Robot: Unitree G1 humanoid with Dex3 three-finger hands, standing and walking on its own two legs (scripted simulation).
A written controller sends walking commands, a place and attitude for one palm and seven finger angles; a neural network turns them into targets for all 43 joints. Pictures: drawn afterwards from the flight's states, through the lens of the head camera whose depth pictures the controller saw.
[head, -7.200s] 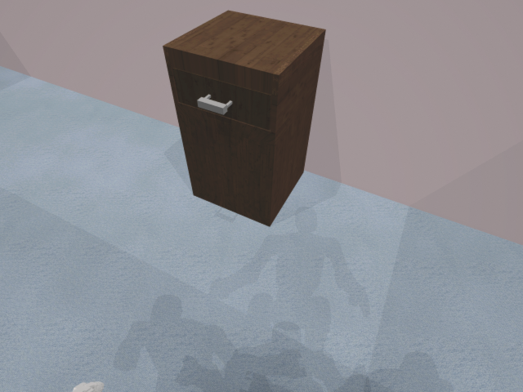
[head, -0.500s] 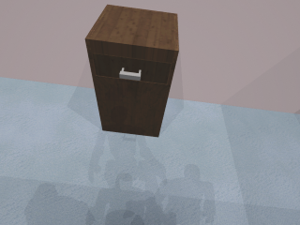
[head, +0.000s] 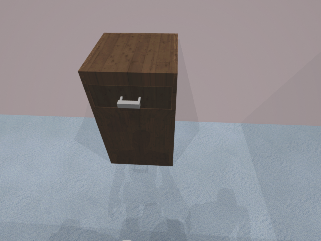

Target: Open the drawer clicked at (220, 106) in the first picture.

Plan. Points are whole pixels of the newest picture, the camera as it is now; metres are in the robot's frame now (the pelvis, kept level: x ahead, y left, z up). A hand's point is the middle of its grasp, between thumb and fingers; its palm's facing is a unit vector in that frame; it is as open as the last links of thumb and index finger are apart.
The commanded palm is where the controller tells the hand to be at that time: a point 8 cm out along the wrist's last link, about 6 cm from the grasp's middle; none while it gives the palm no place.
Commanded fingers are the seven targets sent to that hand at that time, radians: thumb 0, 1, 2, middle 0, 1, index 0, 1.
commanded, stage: take the last steps up to it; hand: left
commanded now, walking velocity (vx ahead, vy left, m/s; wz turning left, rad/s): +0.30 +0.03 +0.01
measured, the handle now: (129, 101) +0.77 +0.18 -0.14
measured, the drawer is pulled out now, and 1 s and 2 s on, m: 0.00 0.00 0.00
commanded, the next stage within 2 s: come to a stop and stand still in 0.48 s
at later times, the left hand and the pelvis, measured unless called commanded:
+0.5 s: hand (88, 233) +0.19 +0.24 -0.18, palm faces +0.03 -0.98 -0.19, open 7.3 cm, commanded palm none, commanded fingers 0.00 0.90 0.90 -0.20 -0.30 -0.20 -0.30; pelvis +0.16 +0.06 -0.01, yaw -1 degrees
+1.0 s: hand (101, 195) +0.31 +0.22 -0.18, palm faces +0.03 -0.98 -0.21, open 7.3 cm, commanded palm none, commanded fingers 0.00 0.90 0.90 -0.20 -0.30 -0.20 -0.30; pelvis +0.23 +0.04 -0.01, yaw +1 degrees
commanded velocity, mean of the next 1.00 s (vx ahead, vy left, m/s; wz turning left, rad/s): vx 0.04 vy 0.02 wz -0.02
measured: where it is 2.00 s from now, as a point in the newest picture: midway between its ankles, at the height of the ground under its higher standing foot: outside the picture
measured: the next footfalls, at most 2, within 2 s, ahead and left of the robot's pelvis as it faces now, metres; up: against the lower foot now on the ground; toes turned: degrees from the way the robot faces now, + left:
left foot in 0.24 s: +0.22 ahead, +0.16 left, +0.00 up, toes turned +10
right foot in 0.64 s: +0.30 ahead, -0.07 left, +0.00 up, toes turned -8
